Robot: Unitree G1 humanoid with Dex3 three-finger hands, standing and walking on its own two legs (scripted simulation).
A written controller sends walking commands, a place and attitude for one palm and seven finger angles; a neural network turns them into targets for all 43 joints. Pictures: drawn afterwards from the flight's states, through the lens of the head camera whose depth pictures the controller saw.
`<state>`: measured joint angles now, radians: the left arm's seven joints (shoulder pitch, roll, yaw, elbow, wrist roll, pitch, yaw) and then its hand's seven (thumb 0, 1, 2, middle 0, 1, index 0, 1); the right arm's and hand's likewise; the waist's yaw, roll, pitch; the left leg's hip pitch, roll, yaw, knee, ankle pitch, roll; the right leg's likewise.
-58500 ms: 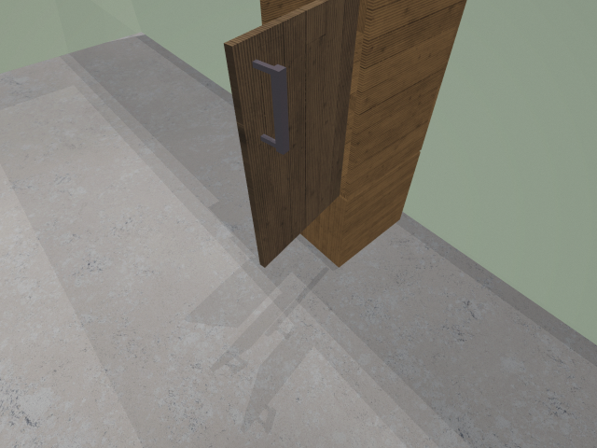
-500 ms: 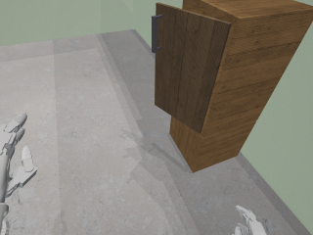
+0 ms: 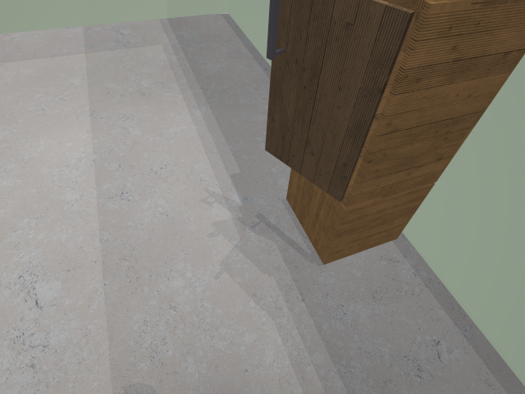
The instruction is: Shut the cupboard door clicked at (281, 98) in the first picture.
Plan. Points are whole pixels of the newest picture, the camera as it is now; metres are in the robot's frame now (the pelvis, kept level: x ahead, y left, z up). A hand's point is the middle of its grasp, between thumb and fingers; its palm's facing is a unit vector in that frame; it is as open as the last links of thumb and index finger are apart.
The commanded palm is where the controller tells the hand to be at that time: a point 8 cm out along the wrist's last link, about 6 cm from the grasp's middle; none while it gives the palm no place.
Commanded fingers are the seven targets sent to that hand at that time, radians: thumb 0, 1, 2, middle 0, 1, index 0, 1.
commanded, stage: let the arm hang, fingers relaxed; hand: left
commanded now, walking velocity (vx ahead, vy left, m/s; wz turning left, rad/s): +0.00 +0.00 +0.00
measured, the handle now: (278, 25) +0.95 +0.02 +0.13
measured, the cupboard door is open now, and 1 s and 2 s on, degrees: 24 24 24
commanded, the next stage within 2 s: look to check the result in 0.56 s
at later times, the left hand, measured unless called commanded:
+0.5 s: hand out of the picture -0.01 +0.14 -0.18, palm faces +0.02 -0.99 -0.15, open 7.4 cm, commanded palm none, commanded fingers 0.00 0.90 0.90 -0.20 -0.30 -0.20 -0.30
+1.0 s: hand out of the picture -0.01 +0.15 -0.18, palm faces +0.03 -0.98 -0.18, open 7.4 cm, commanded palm none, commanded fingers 0.00 0.90 0.90 -0.20 -0.30 -0.20 -0.30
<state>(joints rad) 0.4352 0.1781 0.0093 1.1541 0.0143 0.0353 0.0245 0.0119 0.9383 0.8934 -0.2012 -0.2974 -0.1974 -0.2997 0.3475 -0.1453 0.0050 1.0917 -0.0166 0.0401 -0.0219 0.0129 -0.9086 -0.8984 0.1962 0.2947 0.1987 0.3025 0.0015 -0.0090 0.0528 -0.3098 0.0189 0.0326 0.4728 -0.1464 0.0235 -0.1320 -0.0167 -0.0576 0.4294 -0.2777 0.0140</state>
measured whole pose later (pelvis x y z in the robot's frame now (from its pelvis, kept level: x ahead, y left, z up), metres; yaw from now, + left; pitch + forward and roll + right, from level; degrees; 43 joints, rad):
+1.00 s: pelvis +0.03 -0.01 +0.00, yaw -1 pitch -1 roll +0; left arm 0.34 0.13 0.01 1.15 0.01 0.00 0.04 0.01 0.91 0.89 -0.20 -0.30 -0.19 -0.30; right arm 0.29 -0.13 0.00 1.13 -0.02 0.01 -0.03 0.01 -0.92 -0.90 0.20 0.29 0.20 0.30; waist -0.01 0.00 0.03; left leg -0.25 0.03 0.04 0.46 -0.18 0.00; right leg -0.08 -0.01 -0.04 0.41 -0.31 0.00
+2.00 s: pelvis +0.01 -0.05 -0.01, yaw +23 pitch +2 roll +0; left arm 0.16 0.25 0.07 0.85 0.03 0.03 0.03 0.01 0.91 0.89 -0.20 -0.30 -0.20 -0.30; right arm 0.20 -0.25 -0.09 0.90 -0.03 0.07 0.01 0.01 -0.91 -0.90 0.20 0.29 0.20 0.30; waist -0.03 0.02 0.06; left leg -0.50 -0.11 -0.17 0.67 -0.30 -0.02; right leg -0.27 0.00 0.01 0.52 -0.33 -0.01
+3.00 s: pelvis +0.12 +0.07 -0.01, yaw +64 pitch +0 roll +0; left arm 0.40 0.16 0.05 1.00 0.03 -0.05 0.00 0.01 0.91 0.89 -0.20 -0.30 -0.20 -0.30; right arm 0.09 -0.21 -0.05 0.88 -0.04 0.00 0.06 0.01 -0.91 -0.90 0.19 0.29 0.19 0.30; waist 0.04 -0.03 0.12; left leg -0.46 0.03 0.12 0.65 -0.29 0.06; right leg -0.02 -0.17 -0.34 0.51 -0.43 0.07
